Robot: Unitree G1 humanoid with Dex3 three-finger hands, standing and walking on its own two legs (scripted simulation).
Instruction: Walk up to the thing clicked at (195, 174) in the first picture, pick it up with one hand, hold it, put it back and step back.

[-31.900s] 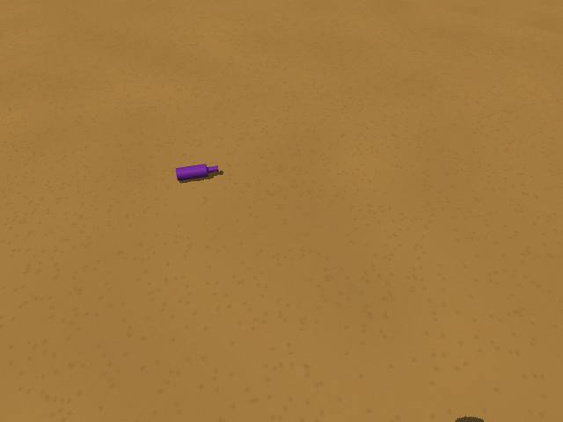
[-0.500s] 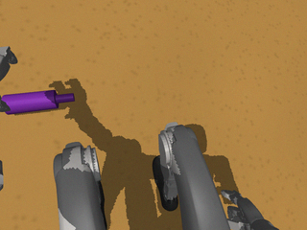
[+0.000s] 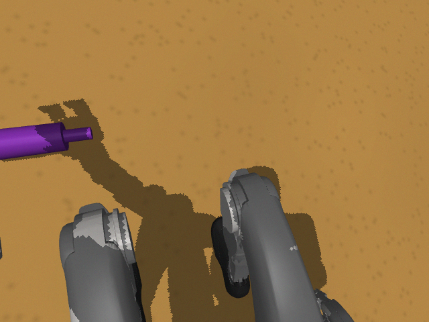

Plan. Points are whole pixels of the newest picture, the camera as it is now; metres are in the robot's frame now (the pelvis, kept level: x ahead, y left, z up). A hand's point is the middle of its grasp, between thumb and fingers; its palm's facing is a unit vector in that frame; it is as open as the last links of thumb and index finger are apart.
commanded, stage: home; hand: left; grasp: from above
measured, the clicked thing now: (42, 139) +0.49 +0.28 -0.30
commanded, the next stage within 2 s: none
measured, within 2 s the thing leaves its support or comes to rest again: neither
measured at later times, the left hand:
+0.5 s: hand out of the picture +0.33 +0.27 +0.06, palm faces -0.21 -0.71 -0.68, open 7.6 cm
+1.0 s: hand out of the picture +0.25 +0.20 +0.27, palm faces +0.18 -0.96 -0.23, open 7.4 cm
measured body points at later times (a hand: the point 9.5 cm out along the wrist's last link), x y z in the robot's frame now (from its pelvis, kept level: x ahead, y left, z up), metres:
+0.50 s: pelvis +0.01 +0.00 +0.17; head +0.18 +0.05 +0.58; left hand +0.34 +0.31 +0.10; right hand +0.21 -0.25 +0.06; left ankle +0.08 +0.12 -0.30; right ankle +0.11 -0.14 -0.30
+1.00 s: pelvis +0.06 -0.01 +0.34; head +0.13 +0.02 +0.78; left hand +0.24 +0.25 +0.29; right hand +0.25 -0.22 +0.26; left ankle +0.07 +0.12 -0.30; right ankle +0.11 -0.14 -0.30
